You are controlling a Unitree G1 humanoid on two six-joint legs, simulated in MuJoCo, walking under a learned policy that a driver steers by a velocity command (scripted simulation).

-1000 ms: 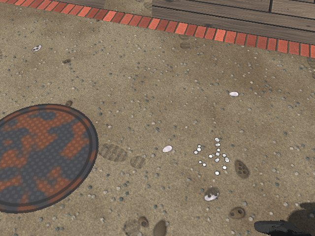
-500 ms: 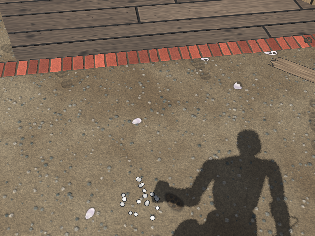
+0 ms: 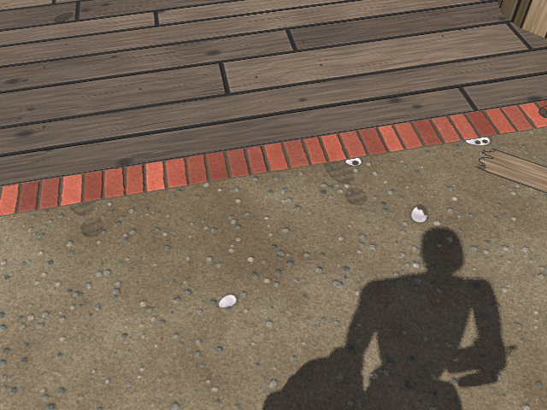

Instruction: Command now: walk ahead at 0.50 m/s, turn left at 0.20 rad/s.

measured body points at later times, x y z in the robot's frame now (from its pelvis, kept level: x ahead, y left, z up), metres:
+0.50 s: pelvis +0.28 +0.06 +0.00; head +0.31 +0.08 +0.45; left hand +0.39 +0.34 -0.11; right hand +0.36 -0.21 -0.12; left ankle +0.22 +0.10 -0.74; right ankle +0.47 -0.09 -0.68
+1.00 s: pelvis +0.56 +0.10 +0.01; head +0.58 +0.10 +0.46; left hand +0.43 +0.34 -0.12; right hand +0.81 -0.05 -0.11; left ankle +0.57 +0.27 -0.69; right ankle +0.56 +0.00 -0.74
